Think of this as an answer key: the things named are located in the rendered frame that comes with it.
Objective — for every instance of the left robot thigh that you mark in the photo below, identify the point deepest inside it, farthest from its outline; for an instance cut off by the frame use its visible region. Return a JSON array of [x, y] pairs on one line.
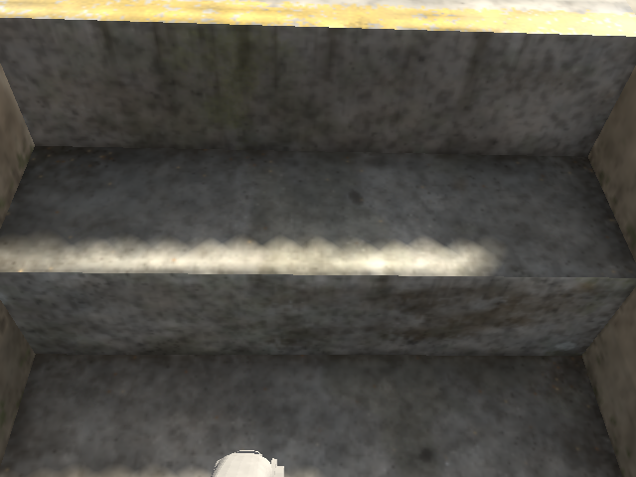
[[247, 465]]

